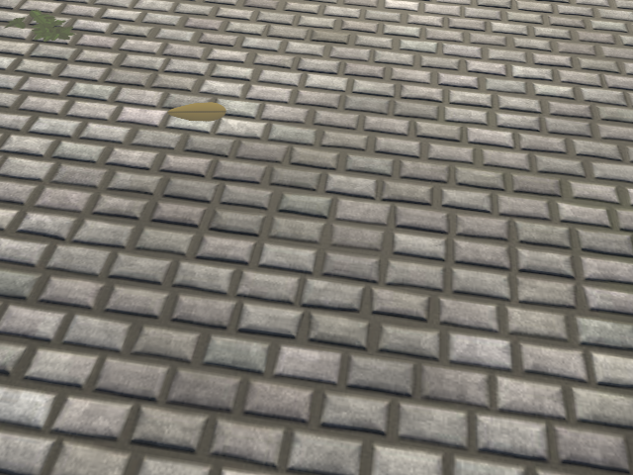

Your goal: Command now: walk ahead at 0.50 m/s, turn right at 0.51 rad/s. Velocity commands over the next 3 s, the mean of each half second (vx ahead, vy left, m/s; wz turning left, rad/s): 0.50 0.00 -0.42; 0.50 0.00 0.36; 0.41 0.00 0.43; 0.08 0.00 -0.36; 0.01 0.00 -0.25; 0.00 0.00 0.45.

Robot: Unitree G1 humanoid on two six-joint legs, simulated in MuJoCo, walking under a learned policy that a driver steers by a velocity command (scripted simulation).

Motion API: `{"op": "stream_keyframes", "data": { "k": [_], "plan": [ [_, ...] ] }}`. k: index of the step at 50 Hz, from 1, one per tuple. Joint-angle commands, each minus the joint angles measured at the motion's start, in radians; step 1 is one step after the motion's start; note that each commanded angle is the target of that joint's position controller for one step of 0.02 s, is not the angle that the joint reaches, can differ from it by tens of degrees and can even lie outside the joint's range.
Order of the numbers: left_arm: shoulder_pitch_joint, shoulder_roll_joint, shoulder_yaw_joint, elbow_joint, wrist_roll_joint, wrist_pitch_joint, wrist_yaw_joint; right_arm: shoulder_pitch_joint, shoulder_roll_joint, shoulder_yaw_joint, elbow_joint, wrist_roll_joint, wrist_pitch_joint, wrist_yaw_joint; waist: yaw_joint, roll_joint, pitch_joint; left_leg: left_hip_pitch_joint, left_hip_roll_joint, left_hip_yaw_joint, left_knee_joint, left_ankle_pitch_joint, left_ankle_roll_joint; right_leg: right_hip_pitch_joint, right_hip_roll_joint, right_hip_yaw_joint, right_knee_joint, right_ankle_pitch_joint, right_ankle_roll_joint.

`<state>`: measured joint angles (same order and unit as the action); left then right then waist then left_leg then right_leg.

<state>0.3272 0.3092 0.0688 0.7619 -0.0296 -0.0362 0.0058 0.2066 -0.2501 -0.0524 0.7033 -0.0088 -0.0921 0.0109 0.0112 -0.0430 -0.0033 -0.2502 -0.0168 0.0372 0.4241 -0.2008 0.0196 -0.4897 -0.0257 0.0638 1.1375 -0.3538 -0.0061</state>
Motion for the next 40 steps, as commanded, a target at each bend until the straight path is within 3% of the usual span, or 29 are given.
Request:
{"op": "stream_keyframes", "data": {
  "k": [1,4,8,12,14,15,16,17,18,19,20,21,22,24,26,30,34,38,40],
  "plan": [
    [-0.036,0.037,0.013,-0.096,0.003,0.000,-0.009,0.013,-0.106,-0.034,-0.026,-0.001,-0.019,-0.003,-0.019,0.155,0.024,0.157,0.274,-0.226,-0.252,0.141,0.165,-0.237,-0.090,0.039,-0.003,0.087,0.016],
    [-0.100,0.020,0.005,-0.129,0.010,0.004,-0.017,0.026,-0.145,-0.048,0.004,0.001,-0.021,-0.009,-0.025,0.115,0.032,0.164,0.282,-0.123,-0.272,0.253,0.177,-0.256,-0.098,0.032,-0.129,0.188,0.031],
    [-0.217,0.007,-0.008,-0.164,0.009,-0.003,-0.043,0.044,-0.185,-0.058,0.033,0.009,-0.011,-0.017,-0.062,0.100,0.053,0.170,0.264,0.009,-0.275,0.277,0.147,-0.186,-0.082,-0.024,-0.355,0.362,0.012],
    [-0.309,0.028,-0.005,-0.215,0.006,0.001,-0.062,0.089,-0.224,-0.070,0.067,0.030,0.006,-0.017,-0.077,0.100,0.080,0.262,0.299,0.068,-0.240,0.320,0.114,-0.164,-0.062,-0.070,-0.468,0.311,-0.034],
    [-0.295,0.055,0.008,-0.229,0.011,0.006,-0.066,0.091,-0.252,-0.078,0.073,0.038,0.018,-0.020,-0.049,0.120,0.052,0.305,0.303,0.107,-0.138,0.576,0.093,-0.084,-0.013,-0.121,-0.495,0.210,-0.073],
    [-0.237,0.080,0.023,-0.221,0.014,0.010,-0.065,0.089,-0.268,-0.083,0.073,0.042,0.026,-0.024,-0.010,0.134,0.006,0.310,0.294,0.131,-0.027,0.746,0.079,0.014,0.029,-0.155,-0.503,0.166,-0.096],
    [-0.093,0.120,0.049,-0.184,0.013,0.013,-0.059,0.079,-0.264,-0.080,0.070,0.045,0.034,-0.027,0.074,0.117,-0.069,0.260,0.264,0.167,0.165,0.825,0.054,0.214,0.077,-0.177,-0.560,0.206,-0.130],
    [0.078,0.177,0.079,-0.138,0.011,0.020,-0.041,0.116,-0.221,-0.059,0.071,0.028,0.030,-0.030,0.145,0.050,-0.161,0.042,0.231,0.165,0.423,0.636,0.020,0.537,0.040,-0.066,-0.576,0.244,-0.173],
    [0.076,0.297,0.090,-0.136,0.004,0.012,-0.029,0.236,-0.069,-0.003,0.025,-0.018,0.010,-0.010,0.035,-0.249,-0.260,-0.412,0.063,0.129,0.810,-0.305,-0.044,0.891,-0.267,0.483,-0.644,0.137,-0.349],
    [0.130,0.214,0.064,-0.156,0.008,0.002,-0.031,0.184,-0.141,-0.011,0.049,0.020,-0.020,0.003,0.109,-0.135,-0.430,-0.480,0.030,-0.096,0.948,-0.400,-0.032,0.919,-0.360,0.747,-0.809,-0.002,-0.395],
    [0.089,0.169,0.047,-0.141,0.023,-0.011,-0.037,0.064,-0.207,-0.032,0.020,0.066,-0.028,0.007,0.127,-0.063,-0.269,-0.558,0.074,-0.104,0.965,-0.317,-0.013,0.814,-0.330,0.580,-0.823,0.065,-0.331],
    [0.024,0.150,0.039,-0.137,0.023,-0.019,-0.036,0.023,-0.189,-0.024,0.010,0.063,-0.032,0.001,0.090,-0.025,-0.168,-0.541,0.120,-0.094,0.895,-0.229,0.000,0.659,-0.293,0.438,-0.823,0.161,-0.293],
    [-0.043,0.110,0.026,-0.136,0.027,-0.024,-0.035,0.014,-0.183,-0.025,0.023,0.041,-0.026,-0.006,0.052,-0.001,-0.102,-0.490,0.156,-0.093,0.829,-0.167,-0.003,0.525,-0.254,0.327,-0.834,0.262,-0.264],
    [-0.099,0.072,0.014,-0.135,0.042,-0.040,-0.036,0.082,-0.172,-0.029,0.053,0.037,0.005,-0.005,-0.011,-0.035,-0.074,-0.362,0.186,-0.113,0.772,-0.086,-0.009,0.374,-0.212,0.212,-0.901,0.338,-0.244],
    [-0.107,0.075,0.017,-0.112,0.041,-0.062,-0.036,0.105,-0.138,-0.026,0.072,0.037,0.033,-0.008,-0.031,-0.016,-0.044,-0.350,0.180,-0.116,0.732,-0.034,-0.023,0.320,-0.206,0.125,-0.957,0.388,-0.244],
    [-0.076,0.079,0.021,-0.064,0.051,-0.074,-0.019,0.020,-0.116,-0.026,0.056,0.035,0.041,-0.011,-0.007,0.000,0.024,-0.455,0.144,-0.166,0.556,0.169,-0.041,0.353,-0.182,-0.023,-1.002,0.447,-0.202],
    [-0.069,0.092,0.021,-0.036,0.045,-0.072,-0.006,-0.070,-0.090,-0.017,0.035,0.031,0.029,0.010,0.029,0.000,0.059,-0.430,0.117,-0.108,0.338,0.348,-0.029,0.395,-0.169,-0.131,-1.032,0.446,-0.154],
    [-0.002,0.108,0.028,0.015,0.034,-0.050,0.001,-0.172,-0.066,-0.003,-0.018,0.030,0.027,0.035,0.074,0.018,0.105,-0.500,0.105,-0.064,0.221,0.305,0.000,0.550,-0.218,-0.175,-0.997,0.533,-0.148],
    [0.009,0.119,0.033,0.028,0.027,-0.031,0.006,-0.204,-0.067,-0.002,-0.049,0.029,0.026,0.050,0.076,0.013,0.107,-0.522,0.090,-0.027,0.192,0.217,0.020,0.627,-0.242,-0.192,-0.943,0.646,-0.144]
  ]
}}
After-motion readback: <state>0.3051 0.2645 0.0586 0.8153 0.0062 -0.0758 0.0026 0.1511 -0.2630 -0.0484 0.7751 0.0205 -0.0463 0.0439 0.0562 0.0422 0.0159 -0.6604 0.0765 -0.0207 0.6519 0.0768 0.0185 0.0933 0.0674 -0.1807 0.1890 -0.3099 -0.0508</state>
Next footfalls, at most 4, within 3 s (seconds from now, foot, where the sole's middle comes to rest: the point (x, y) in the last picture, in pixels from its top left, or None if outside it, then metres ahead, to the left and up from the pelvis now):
0.34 right None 0.31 -0.18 -0.78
0.92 left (336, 410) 0.65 -0.03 -0.78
1.36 right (401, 299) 0.96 -0.20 -0.78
1.76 left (314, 312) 0.91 0.03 -0.78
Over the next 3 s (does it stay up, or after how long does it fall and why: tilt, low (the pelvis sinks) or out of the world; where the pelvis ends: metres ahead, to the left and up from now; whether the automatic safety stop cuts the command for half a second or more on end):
stays up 0.86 -0.11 0.00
